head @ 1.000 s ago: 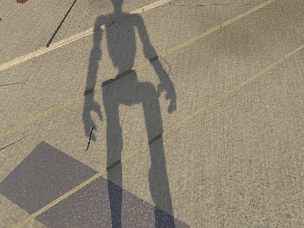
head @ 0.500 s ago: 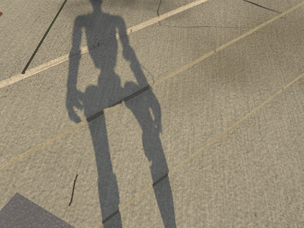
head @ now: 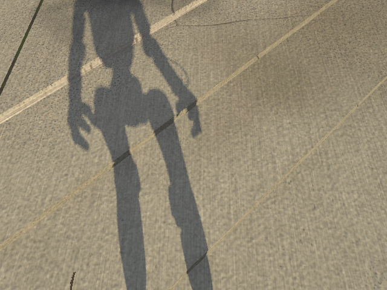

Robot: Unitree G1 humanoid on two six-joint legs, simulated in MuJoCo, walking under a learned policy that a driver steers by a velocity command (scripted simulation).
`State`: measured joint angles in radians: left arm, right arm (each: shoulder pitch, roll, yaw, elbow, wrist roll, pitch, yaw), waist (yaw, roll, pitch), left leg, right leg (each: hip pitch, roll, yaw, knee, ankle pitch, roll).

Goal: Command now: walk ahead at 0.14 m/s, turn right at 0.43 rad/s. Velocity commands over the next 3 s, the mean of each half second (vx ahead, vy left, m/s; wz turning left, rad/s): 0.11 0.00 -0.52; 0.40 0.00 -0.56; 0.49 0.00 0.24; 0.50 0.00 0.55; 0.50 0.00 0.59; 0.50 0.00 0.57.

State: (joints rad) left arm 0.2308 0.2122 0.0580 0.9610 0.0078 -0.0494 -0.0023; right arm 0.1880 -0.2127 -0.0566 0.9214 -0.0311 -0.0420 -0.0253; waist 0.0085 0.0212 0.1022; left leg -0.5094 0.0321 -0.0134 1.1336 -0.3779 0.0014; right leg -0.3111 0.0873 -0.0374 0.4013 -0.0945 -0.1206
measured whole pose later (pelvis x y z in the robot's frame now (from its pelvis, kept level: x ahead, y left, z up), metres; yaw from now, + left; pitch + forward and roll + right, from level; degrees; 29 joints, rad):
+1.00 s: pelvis +0.19 -0.08 -0.02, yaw -34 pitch +2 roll +0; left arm 0.03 0.27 0.05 0.71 0.05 -0.02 -0.05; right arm 0.43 -0.24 -0.04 0.92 -0.01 -0.05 0.00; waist -0.07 0.00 0.07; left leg -0.11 0.12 0.15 0.89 -0.50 -0.01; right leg -0.45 0.05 -0.09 0.62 -0.19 -0.12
